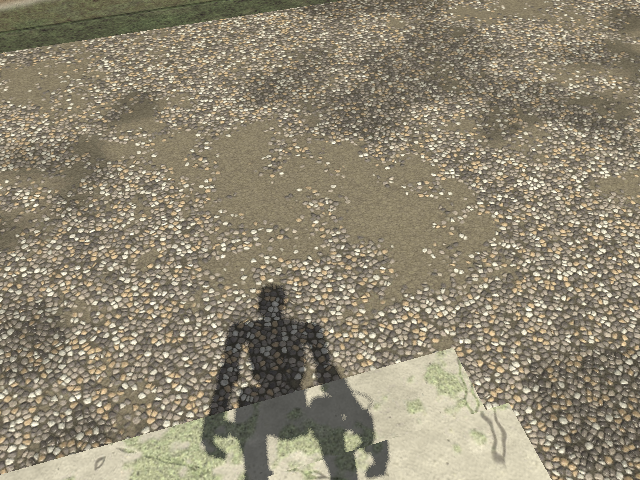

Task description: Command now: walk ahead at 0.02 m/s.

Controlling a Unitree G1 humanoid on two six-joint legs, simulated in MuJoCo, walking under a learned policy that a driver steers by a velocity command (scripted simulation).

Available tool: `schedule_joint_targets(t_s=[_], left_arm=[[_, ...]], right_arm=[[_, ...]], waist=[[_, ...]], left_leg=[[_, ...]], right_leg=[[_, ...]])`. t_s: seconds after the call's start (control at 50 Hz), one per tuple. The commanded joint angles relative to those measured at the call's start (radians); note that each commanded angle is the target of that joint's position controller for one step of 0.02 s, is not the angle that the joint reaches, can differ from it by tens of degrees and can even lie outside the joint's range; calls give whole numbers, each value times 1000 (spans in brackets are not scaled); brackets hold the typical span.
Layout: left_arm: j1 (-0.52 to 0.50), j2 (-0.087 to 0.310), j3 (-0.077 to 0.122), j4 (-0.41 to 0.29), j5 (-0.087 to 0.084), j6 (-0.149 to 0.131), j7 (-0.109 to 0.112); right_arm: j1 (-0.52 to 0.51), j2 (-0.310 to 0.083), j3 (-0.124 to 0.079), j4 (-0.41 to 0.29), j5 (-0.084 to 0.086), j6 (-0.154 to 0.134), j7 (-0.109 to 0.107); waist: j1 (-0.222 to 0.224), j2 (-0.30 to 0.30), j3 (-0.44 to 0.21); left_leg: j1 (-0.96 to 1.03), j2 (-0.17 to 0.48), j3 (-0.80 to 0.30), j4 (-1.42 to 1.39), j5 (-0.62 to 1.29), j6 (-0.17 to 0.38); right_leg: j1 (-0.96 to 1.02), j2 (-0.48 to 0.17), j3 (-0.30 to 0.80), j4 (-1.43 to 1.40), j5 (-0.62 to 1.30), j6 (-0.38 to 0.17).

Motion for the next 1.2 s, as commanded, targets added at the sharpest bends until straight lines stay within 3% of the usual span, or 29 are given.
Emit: schedule_joint_targets(t_s=[0.02, 0.06, 0.16, 0.34, 0.36, 0.64, 0.68, 0.74, 0.76, 0.8, 0.82, 0.84, 0.86, 0.88, 0.9, 0.92, 0.94, 0.98, 1.04, 1.06, 1.08, 1.1, 1.12, 1.14, 1.16, 1.18, 1.2], left_arm=[[37, 71, -2, 3, -3, -13, 10], [31, 75, -4, 9, -9, -14, 12], [19, 68, -7, 17, -5, -18, 4], [29, 54, -10, 48, 0, -34, -4], [47, 50, -10, 55, 2, -33, -9], [55, 46, -6, 51, 6, -33, -12], [51, 71, 4, 45, 6, -30, -11], [31, 148, 47, 13, 5, -14, -11], [20, 150, 57, 5, 6, -8, -12], [-56, 112, 63, -20, 3, 4, -10], [-85, 82, 59, -39, -12, 10, -4], [-114, 44, 54, -44, -6, 3, -3], [-114, 19, 44, -102, 27, -3, -11], [-112, 58, 49, -106, 34, -17, -24], [-109, 74, 56, -106, 31, -26, -38], [-96, 84, 62, -87, 29, -32, -40], [-86, 94, 69, -78, 37, -33, -44], [-88, 77, 67, -76, 47, -29, -46], [-133, 76, 64, -94, 43, -22, -44], [-219, 70, 64, -129, 42, -32, -42], [-252, 87, 67, -152, 39, -40, -39], [-318, 104, 75, -180, 23, -54, -38], [-357, 97, 73, -201, 26, -67, -43], [-388, 96, 68, -232, 32, -80, -53], [-393, 83, 61, -237, 23, -82, -68], [-236, -118, -32, -227, 142, -96, -95], [-191, -47, -11, -224, 136, -96, -106]], right_arm=[[59, -94, -15, 5, 0, 2, -1], [42, -83, -10, 13, 3, -1, 4], [13, -71, -4, 36, 1, 1, 6], [13, -66, -1, 68, -3, -6, 10], [29, -61, -1, 77, -5, -4, 13], [126, -31, 11, 112, -21, -9, 15], [164, -32, 9, 118, -31, -7, 15], [283, -29, -1, 136, -62, -1, 19], [320, -10, 0, 141, -69, -2, 20], [416, 13, 3, 162, -73, -14, 21], [472, 2, 0, 166, -60, -19, 11], [598, -34, -8, 188, -60, -28, 7], [531, -185, -43, 158, -32, -34, -6], [386, -166, -43, 101, -38, -44, -15], [314, -131, -39, 68, -45, -55, -12], [308, -119, -41, 61, -56, -66, -12], [324, -98, -36, 54, -55, -77, -12], [384, -74, -29, 61, -48, -94, -10], [425, -96, -32, 54, -57, -104, -2], [508, -82, -29, 94, -61, -119, -2], [536, -81, -27, 98, -63, -126, -3], [535, -90, -29, 95, -62, -133, -4], [535, -83, -27, 86, -65, -139, -3], [459, -75, -25, 62, -57, -148, -7], [370, -78, -21, 26, -45, -157, 5], [491, 50, 40, 102, -155, -147, 20], [456, -4, 28, 83, -164, -142, 37]], waist=[[0, -50, -11], [3, -39, -32], [10, 0, -7], [10, 8, 5], [11, 13, 30], [8, -9, -2], [2, -45, -17], [-24, -105, -16], [-42, -93, 3], [-102, -23, 37], [-133, 69, 76], [-164, 168, 92], [-109, 288, 186], [-43, 190, 233], [-13, 139, 198], [-7, 85, 165], [-1, 59, 139], [-12, 66, 113], [-34, 87, 106], [-82, 113, 126], [-98, 111, 127], [-128, 92, 147], [-148, 102, 145], [-115, 76, 157], [-111, 28, 137], [-107, 80, 81], [-84, 62, 102]], left_leg=[[23, 92, -79, -122, 354, 14], [38, 103, -82, -162, 331, 9], [31, 109, -85, -233, 246, -5], [3, 118, -85, -256, 198, -13], [-17, 117, -82, -247, 183, -10], [-47, 90, -57, -163, 156, -14], [-44, 53, -21, -117, 60, -12], [-43, -16, 81, 189, -126, 22], [-23, -2, 73, 245, -117, 38], [42, 33, 32, 167, -81, 70], [57, 57, -53, -80, -284, 98], [148, 211, -268, -206, -343, 135], [-52, 365, -632, -399, -661, 237], [-177, 367, -595, -417, -616, 266], [-189, 341, -526, -390, -468, 261], [-138, 302, -437, -346, -285, 251], [-109, 281, -378, -307, -185, 248], [-72, 243, -292, -235, -45, 230], [-67, 226, -232, -157, 117, 217], [83, 245, -263, -109, 105, 215], [150, 257, -276, -82, 105, 216], [184, 231, -246, -56, 44, 213], [181, 234, -254, -34, 50, 217], [75, 214, -212, -7, 13, 191], [-153, 158, -160, -13, -86, 165], [-374, 156, -69, 41, -113, 150], [-449, 139, -78, 62, -179, 162]], right_leg=[[45, -109, 108, -158, 529, -12], [77, -108, 108, -193, 490, -12], [74, -108, 113, -264, 387, -9], [53, -97, 117, -327, 283, -4], [40, -98, 121, -325, 267, -5], [-30, -98, 140, -351, 144, -23], [-59, -89, 152, -380, -34, -32], [-195, -123, 179, -401, -330, -115], [-273, -146, 183, -384, -365, -143], [-388, -131, 143, -248, -343, -150], [-443, -45, 79, -100, -399, -123], [-562, 39, -2, 220, -278, -101], [-652, 45, 23, 341, -217, -75], [-578, -38, 89, 394, -64, -57], [-546, -31, 80, 456, 22, -35], [-556, -32, 81, 501, 87, -18], [-564, -37, 71, 525, 131, -9], [-579, -46, 59, 526, 207, -2], [-580, -52, 29, 498, 254, 7], [-735, -82, 126, 478, 345, 8], [-815, -93, 147, 442, 353, 11], [-879, -87, 136, 352, 412, 13], [-884, -89, 126, 309, 456, 11], [-776, -127, 146, 177, 601, 11], [-514, -96, 57, 61, 774, 4], [-297, -174, 125, 3, 964, -65], [-210, -125, 57, 63, 928, -81]])
Keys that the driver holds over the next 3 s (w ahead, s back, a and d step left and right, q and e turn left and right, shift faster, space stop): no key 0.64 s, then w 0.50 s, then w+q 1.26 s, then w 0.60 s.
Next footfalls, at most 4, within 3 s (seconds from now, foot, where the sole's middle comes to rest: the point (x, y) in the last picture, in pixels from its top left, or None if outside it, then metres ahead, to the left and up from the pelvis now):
1.32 right None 0.31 -0.24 -0.94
1.88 left None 0.56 0.08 -1.11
2.28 right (342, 426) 0.87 -0.03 -1.28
2.94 left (199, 396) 1.06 0.46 -1.44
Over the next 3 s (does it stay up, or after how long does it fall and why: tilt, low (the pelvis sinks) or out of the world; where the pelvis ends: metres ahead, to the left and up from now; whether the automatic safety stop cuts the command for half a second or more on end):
stays up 1.02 0.29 -0.68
